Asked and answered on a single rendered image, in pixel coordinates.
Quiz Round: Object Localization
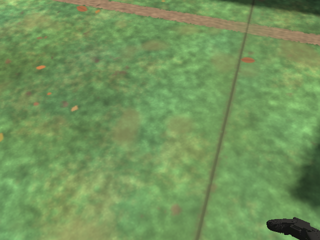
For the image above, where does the robot right hand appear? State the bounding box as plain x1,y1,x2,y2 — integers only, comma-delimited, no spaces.
266,217,320,240

